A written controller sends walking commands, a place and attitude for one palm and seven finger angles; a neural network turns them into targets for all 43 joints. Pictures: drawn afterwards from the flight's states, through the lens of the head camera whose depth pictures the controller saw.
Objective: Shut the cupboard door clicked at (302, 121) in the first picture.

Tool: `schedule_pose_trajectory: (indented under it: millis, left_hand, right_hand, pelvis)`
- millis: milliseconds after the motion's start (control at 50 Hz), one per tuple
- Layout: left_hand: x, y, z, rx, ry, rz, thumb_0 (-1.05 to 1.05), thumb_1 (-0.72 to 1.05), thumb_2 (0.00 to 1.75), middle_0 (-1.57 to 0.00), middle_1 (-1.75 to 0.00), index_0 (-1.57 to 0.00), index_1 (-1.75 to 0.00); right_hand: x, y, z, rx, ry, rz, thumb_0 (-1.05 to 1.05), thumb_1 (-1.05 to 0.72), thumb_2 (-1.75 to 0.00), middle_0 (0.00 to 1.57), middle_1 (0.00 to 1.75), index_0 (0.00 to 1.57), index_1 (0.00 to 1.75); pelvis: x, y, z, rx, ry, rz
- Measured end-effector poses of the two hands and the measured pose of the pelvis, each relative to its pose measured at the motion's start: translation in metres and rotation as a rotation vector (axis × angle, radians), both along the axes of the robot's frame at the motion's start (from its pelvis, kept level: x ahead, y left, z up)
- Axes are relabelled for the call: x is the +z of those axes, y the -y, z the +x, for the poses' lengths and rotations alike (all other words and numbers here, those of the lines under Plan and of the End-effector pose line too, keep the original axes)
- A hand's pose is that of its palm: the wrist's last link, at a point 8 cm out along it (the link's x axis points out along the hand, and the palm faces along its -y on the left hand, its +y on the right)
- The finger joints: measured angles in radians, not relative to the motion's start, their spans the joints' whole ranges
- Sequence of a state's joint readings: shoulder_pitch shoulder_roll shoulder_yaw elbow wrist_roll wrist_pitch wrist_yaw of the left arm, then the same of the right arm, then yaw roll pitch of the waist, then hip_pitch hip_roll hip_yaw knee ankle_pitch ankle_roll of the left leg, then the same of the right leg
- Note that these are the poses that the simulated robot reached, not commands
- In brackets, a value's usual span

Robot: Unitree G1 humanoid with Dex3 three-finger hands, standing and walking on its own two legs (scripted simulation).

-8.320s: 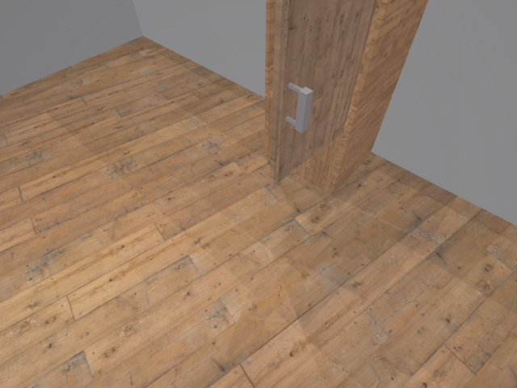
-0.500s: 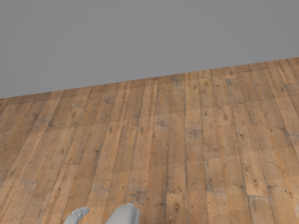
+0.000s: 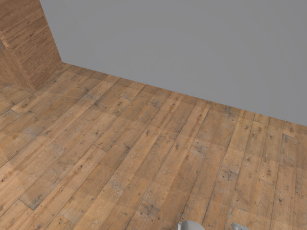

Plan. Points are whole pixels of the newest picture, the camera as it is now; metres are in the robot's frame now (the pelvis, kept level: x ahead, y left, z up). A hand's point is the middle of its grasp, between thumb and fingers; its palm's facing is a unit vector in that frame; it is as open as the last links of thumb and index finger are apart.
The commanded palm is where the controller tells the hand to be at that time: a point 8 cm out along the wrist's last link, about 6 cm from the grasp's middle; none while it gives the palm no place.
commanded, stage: walk to a spot facing it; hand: left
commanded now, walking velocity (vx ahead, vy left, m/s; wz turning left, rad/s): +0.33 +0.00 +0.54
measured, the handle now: out of the picture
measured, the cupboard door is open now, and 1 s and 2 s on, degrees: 86 86 86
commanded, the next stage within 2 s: turn to face it in 1.94 s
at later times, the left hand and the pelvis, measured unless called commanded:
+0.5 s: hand (118, 160) +0.34 +0.14 -0.13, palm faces +0.10 -0.97 -0.21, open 7.3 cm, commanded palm none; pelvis +0.18 -0.06 -0.01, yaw +13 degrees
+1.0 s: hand (132, 222) +0.16 +0.07 -0.15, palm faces +0.54 -0.83 -0.16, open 7.3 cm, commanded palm none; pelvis +0.36 +0.00 +0.00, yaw +26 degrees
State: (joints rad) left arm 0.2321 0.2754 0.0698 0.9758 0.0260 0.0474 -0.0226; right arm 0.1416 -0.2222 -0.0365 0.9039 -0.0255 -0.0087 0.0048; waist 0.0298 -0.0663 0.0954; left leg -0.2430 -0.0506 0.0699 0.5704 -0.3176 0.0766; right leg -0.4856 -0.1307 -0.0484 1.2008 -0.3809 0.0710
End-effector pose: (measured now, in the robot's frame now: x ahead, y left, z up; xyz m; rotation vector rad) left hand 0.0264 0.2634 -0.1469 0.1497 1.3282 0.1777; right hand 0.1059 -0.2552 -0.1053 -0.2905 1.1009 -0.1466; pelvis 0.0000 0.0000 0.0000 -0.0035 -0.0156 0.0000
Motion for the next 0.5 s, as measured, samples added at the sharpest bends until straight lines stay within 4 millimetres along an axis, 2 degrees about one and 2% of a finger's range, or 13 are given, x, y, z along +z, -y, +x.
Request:
schedule_pose_trajectory:
  millis: [160, 240, 320, 380, 440, 460, 500]
  left_hand:
    - [0.024, 0.003, 0.083, -0.003, 0.157, -0.018, 0.01, 0.91, 0.90, -0.19, -0.30, -0.20, -0.30]
    - [0.028, 0.012, 0.128, -0.020, 0.190, -0.017, 0.00, 0.91, 0.90, -0.19, -0.30, -0.20, -0.30]
    - [0.031, 0.028, 0.183, -0.044, 0.232, -0.014, 0.01, 0.91, 0.90, -0.19, -0.30, -0.20, -0.30]
    - [0.034, 0.045, 0.232, -0.065, 0.279, -0.008, 0.01, 0.91, 0.90, -0.19, -0.30, -0.20, -0.30]
    - [0.035, 0.062, 0.277, -0.067, 0.352, 0.008, 0.01, 0.91, 0.90, -0.20, -0.30, -0.20, -0.30]
    - [0.036, 0.067, 0.287, -0.060, 0.374, 0.016, 0.01, 0.91, 0.90, -0.20, -0.30, -0.20, -0.30]
    - [0.040, 0.075, 0.293, -0.027, 0.390, 0.024, 0.00, 0.91, 0.90, -0.20, -0.30, -0.20, -0.30]
  right_hand:
    - [0.001, -0.015, -0.032, -0.033, -0.188, 0.041, 0.01, -0.90, -0.90, 0.20, 0.30, 0.20, 0.30]
    - [-0.002, -0.011, -0.041, -0.069, -0.270, 0.052, 0.01, -0.90, -0.90, 0.20, 0.30, 0.20, 0.30]
    - [-0.007, 0.000, -0.043, -0.096, -0.356, 0.059, 0.01, -0.90, -0.90, 0.20, 0.30, 0.20, 0.30]
    - [-0.014, 0.012, -0.037, -0.109, -0.423, 0.066, 0.01, -0.90, -0.90, 0.20, 0.30, 0.20, 0.30]
    - [-0.029, 0.028, -0.020, -0.104, -0.486, 0.077, 0.01, -0.90, -0.90, 0.20, 0.30, 0.20, 0.30]
    - [-0.034, 0.034, -0.010, -0.096, -0.500, 0.078, 0.01, -0.90, -0.90, 0.20, 0.30, 0.20, 0.30]
    - [-0.038, 0.043, 0.021, -0.060, -0.497, 0.078, 0.01, -0.90, -0.90, 0.20, 0.30, 0.20, 0.30]
  pelvis:
    - [0.017, 0.000, 0.038, 0.069, -0.020, -0.022]
    - [0.017, 0.007, 0.064, 0.095, -0.036, -0.014]
    - [0.014, 0.019, 0.096, 0.124, -0.052, -0.001]
    - [0.008, 0.031, 0.123, 0.145, -0.060, 0.012]
    - [-0.005, 0.046, 0.155, 0.176, -0.056, 0.021]
    - [-0.007, 0.050, 0.163, 0.188, -0.047, 0.016]
    - [-0.006, 0.056, 0.178, 0.226, -0.027, 0.016]
